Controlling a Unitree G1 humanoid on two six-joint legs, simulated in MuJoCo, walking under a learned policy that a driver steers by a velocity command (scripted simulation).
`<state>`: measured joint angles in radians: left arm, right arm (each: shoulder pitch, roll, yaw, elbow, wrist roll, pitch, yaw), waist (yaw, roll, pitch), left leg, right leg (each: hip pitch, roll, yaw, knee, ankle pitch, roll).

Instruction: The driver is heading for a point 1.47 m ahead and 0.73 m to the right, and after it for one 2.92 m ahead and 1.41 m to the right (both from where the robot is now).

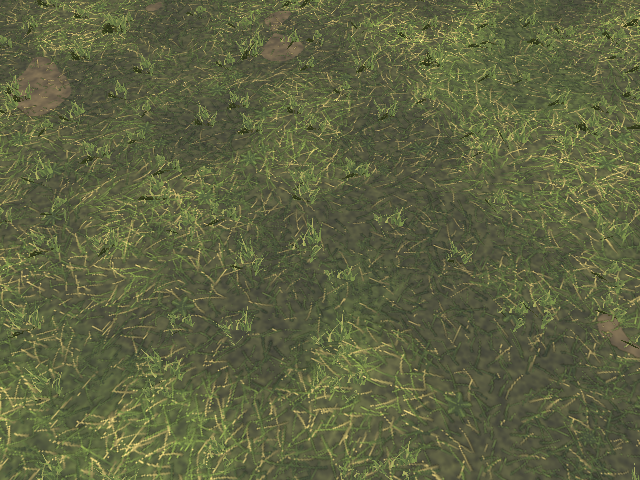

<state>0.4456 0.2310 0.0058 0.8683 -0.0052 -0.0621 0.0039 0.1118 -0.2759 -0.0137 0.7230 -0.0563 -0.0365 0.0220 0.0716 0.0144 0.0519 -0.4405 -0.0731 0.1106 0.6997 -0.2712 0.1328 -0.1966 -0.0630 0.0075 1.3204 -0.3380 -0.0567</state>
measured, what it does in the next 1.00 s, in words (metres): walks ahead, turning right: right foot, then left foot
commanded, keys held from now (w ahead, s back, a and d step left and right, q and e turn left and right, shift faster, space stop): w+e+shift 1.00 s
